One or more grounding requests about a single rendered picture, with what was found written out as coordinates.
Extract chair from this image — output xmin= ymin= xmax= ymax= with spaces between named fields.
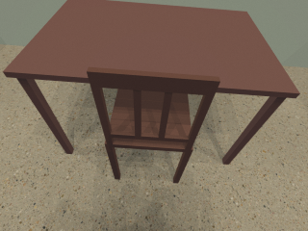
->
xmin=87 ymin=66 xmax=220 ymax=184

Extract table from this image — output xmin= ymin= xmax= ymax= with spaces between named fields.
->
xmin=3 ymin=0 xmax=300 ymax=165

